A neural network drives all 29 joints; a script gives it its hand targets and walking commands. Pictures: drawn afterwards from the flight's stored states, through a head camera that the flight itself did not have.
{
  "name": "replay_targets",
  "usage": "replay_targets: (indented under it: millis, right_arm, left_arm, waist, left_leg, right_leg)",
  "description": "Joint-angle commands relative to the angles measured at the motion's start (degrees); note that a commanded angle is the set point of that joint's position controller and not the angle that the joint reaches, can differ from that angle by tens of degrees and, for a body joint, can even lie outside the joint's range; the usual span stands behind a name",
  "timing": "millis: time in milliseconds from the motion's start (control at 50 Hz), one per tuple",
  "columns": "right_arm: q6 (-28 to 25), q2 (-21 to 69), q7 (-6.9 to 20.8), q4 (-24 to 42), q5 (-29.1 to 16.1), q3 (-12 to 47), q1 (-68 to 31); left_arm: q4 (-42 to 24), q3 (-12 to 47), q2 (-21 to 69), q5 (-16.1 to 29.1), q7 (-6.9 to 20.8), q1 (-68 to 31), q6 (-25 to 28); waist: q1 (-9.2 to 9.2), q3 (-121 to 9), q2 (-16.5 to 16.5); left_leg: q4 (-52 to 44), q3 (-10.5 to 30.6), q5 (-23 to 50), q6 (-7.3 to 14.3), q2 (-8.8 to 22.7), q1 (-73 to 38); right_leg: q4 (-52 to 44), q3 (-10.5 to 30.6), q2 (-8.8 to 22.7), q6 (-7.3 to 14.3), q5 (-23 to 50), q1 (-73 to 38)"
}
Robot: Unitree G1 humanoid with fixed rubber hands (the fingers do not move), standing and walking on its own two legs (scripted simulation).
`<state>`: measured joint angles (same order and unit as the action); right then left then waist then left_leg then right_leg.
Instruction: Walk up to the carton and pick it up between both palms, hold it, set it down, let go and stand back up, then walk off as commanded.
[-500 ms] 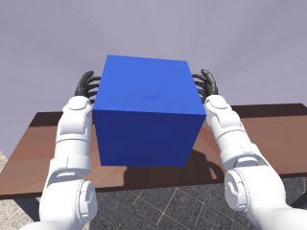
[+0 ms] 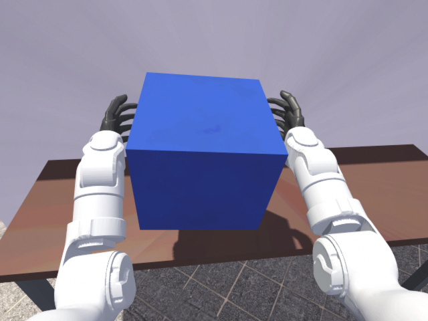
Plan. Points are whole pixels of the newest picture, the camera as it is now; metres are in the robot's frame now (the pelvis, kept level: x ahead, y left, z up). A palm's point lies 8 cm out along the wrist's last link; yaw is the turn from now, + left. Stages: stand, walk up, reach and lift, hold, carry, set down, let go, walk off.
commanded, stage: hold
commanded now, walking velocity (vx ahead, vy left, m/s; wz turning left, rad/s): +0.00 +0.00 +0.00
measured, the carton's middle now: (202, 151) +0.41 +0.03 +0.15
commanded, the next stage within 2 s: set down in 2.00 s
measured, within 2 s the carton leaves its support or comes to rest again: neither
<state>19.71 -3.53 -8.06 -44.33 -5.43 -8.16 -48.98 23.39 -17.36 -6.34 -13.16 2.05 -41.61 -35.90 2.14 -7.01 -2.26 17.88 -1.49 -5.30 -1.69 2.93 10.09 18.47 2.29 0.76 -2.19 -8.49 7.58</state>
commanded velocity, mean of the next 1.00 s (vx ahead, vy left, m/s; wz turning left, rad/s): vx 0.00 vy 0.00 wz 0.00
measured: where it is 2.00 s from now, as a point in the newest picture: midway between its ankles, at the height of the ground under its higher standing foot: outside the picture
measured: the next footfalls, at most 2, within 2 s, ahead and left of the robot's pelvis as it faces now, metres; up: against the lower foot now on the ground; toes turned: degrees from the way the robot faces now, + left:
none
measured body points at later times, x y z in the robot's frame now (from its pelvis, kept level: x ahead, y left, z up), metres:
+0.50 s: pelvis +0.00 +0.00 +0.00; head -0.06 +0.02 +0.45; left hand +0.39 +0.19 +0.21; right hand +0.40 -0.14 +0.22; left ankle +0.05 +0.14 -0.75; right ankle +0.02 -0.14 -0.75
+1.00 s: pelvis +0.00 +0.00 +0.00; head -0.07 +0.02 +0.44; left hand +0.39 +0.19 +0.22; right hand +0.40 -0.14 +0.22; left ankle +0.05 +0.14 -0.75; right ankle +0.02 -0.14 -0.75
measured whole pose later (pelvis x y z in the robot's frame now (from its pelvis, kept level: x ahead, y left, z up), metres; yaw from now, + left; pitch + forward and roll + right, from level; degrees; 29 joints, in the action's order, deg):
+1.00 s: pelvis +0.00 +0.00 +0.00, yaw +0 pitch -3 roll +0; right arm 21.4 -3.5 -8.4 -42.5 -5.8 -7.7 -48.3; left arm 22.1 -17.6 -6.2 -14.2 3.1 -41.6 -37.3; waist 2.6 -7.0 -2.3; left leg 17.9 -1.5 -5.2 -1.7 2.9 9.9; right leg 18.5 2.3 0.8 -2.2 -8.4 7.4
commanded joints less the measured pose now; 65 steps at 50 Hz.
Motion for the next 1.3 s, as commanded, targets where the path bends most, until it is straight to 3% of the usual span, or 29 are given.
replay_targets:
  millis: [0, 140, 1280]
  right_arm:
    - [-1.36, 30.02, 6.3, 19.19, -10.8, 21.62, -34.31]
    - [-1.33, 30.53, 6.13, 21.75, -11.77, 22.68, -35.26]
    - [-1.21, 29.5, 6.21, 22.02, -11.21, 22.16, -34.35]
  left_arm:
    - [-10.3, 18.58, 35.03, 5.85, 9.18, -33.6, 2.3]
    - [-11.92, 19.74, 35.6, 6.71, 8.91, -34.15, 2.44]
    - [-11.31, 19.49, 35.9, 5.68, 9.47, -32.54, 1.92]
  waist:
    - [0.63, -16.06, 2.25]
    - [0.59, -18.36, 2.58]
    - [1.15, -17.04, 2.78]
  left_leg:
    - [-1.59, 0.07, 5.81, 1.06, -5.81, -13.5]
    - [-0.7, 0.35, 8.24, 0.86, -5.87, -14.48]
    - [-1.02, 0.17, 7.65, 0.87, -5.72, -15.09]
  right_leg:
    - [-5.78, -4.66, -4.11, -0.22, 4.34, -9.22]
    - [-5.36, -4.67, -4.3, -0.21, 6.38, -9.56]
    - [-5.64, -4.79, -4.22, 0.01, 5.26, -8.88]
